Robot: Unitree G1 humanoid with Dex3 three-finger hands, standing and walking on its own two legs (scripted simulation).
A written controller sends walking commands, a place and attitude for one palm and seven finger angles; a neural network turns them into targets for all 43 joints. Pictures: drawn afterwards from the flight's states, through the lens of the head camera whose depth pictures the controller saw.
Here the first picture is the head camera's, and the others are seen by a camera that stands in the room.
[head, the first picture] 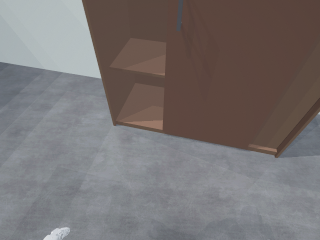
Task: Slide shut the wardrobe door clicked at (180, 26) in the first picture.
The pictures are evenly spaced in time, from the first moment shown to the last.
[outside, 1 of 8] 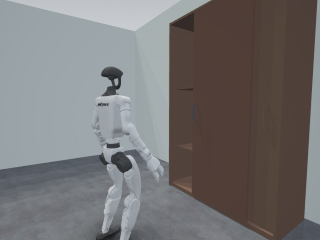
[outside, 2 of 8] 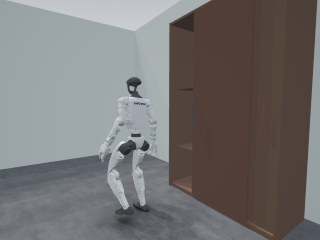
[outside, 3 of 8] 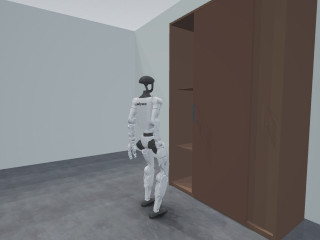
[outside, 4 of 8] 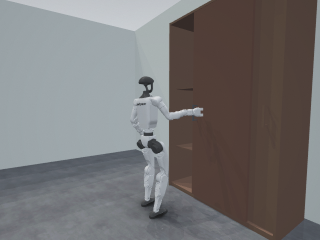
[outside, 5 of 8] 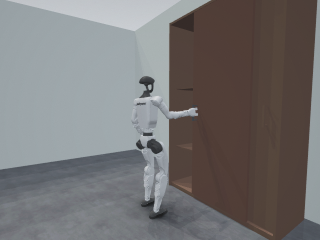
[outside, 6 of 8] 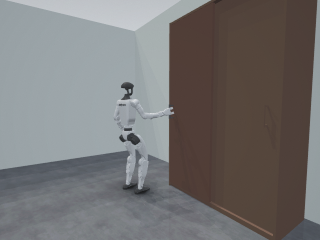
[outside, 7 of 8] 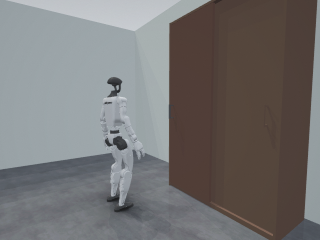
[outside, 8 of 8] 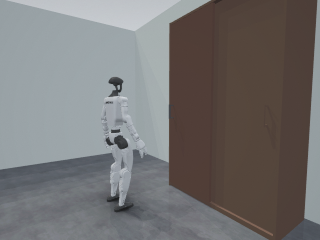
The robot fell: no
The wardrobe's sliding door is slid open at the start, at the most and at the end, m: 0.40 0.40 0.00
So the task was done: yes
